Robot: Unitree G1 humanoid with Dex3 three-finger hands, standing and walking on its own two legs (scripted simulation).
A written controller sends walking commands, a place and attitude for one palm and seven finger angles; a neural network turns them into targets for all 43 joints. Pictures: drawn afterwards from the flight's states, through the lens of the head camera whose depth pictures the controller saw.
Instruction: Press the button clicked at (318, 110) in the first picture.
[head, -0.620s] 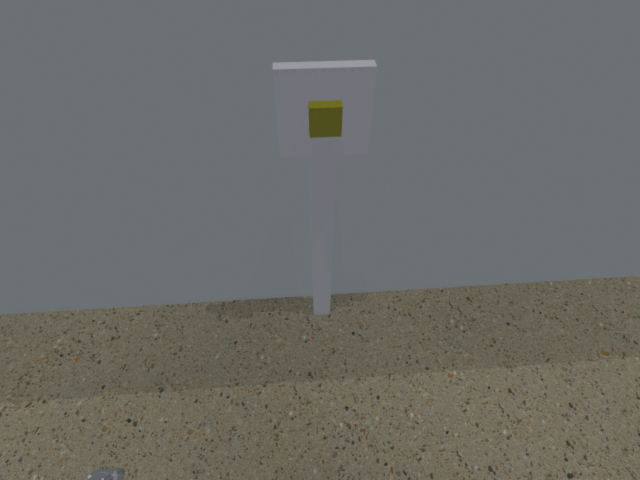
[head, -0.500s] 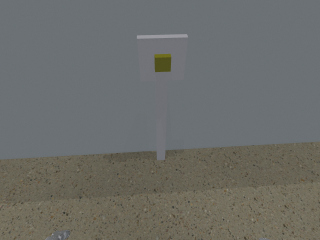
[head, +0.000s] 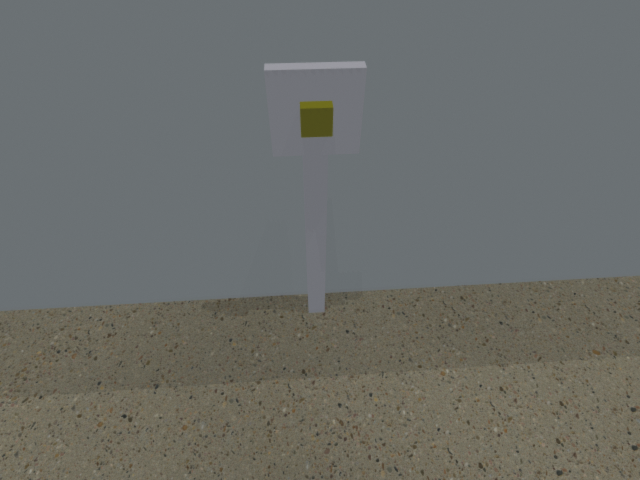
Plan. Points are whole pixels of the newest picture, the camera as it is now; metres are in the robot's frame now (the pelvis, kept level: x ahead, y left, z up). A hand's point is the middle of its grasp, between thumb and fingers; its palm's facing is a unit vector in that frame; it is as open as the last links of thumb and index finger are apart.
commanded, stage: stand and wait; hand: left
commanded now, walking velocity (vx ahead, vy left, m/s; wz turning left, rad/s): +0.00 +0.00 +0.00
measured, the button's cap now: (316, 118) +0.78 +0.06 +0.05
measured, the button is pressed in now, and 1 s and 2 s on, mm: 0 0 0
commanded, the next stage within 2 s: look at it before walking up in 0.28 s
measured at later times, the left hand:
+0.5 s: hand out of the picture +0.07 +0.24 -0.15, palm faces -0.03 -0.94 -0.33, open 7.4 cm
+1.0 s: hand out of the picture +0.06 +0.24 -0.15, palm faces -0.03 -0.94 -0.33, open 7.4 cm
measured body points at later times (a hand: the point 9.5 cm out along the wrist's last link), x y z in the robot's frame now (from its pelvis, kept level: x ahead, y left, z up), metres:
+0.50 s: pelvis -0.01 +0.00 +0.00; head -0.01 -0.01 +0.45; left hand +0.07 +0.29 -0.13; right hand +0.07 -0.30 -0.13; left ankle -0.02 +0.12 -0.74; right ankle -0.01 -0.12 -0.74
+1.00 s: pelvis +0.00 +0.00 +0.00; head +0.00 -0.01 +0.45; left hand +0.06 +0.29 -0.13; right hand +0.07 -0.30 -0.13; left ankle -0.02 +0.12 -0.74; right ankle -0.01 -0.12 -0.74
